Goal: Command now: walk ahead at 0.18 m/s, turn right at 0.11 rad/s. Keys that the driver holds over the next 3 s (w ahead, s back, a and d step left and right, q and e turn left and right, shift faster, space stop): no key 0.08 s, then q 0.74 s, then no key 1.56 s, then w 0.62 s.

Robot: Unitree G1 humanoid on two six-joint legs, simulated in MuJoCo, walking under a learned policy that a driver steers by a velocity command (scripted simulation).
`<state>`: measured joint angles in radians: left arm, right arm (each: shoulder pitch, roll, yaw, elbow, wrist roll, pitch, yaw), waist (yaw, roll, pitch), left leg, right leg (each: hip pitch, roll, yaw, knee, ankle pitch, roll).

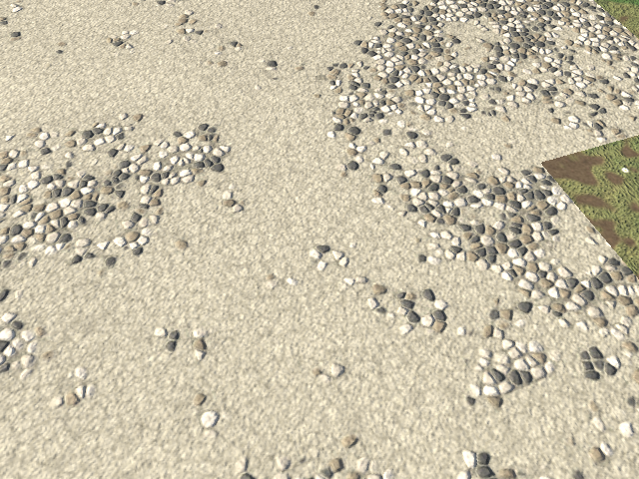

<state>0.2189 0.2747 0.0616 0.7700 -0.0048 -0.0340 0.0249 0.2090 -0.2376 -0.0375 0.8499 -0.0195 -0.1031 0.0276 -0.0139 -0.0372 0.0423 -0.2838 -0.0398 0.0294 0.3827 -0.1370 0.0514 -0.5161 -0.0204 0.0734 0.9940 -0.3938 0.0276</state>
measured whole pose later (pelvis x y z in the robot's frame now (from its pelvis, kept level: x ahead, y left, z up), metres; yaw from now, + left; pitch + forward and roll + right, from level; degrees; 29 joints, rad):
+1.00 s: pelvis +0.07 +0.01 -0.01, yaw +25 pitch +2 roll -1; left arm 0.13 0.28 0.08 0.77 -0.01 -0.02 0.02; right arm 0.17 -0.30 -0.06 0.65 0.01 0.04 -0.03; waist -0.01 0.02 0.02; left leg -0.32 -0.11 -0.18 0.51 -0.21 0.04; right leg -0.31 0.02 0.06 0.56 -0.27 0.05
